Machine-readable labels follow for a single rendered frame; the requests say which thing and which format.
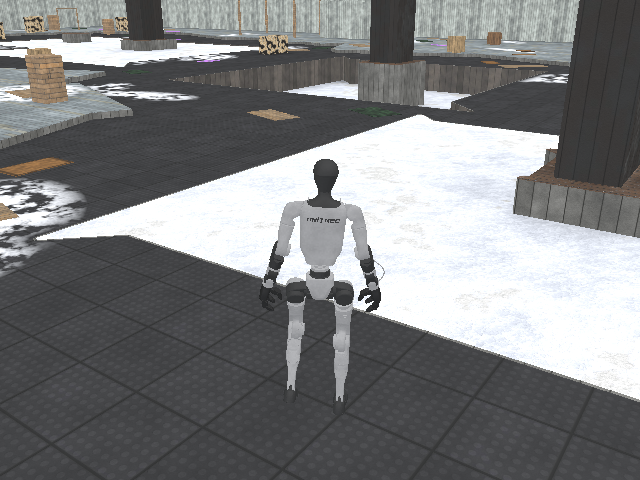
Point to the left robot hand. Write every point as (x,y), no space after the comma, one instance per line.
(264,296)

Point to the left robot upper arm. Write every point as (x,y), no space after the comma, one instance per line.
(291,211)

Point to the humanoid robot torso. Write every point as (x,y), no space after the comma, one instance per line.
(321,240)

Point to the left robot forearm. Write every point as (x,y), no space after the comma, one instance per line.
(273,268)

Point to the robot head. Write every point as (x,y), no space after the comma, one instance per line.
(325,175)

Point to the right robot upper arm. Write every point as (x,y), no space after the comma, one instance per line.
(354,213)

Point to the right robot hand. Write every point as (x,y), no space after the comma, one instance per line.
(375,296)

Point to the right robot forearm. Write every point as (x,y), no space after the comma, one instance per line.
(369,271)

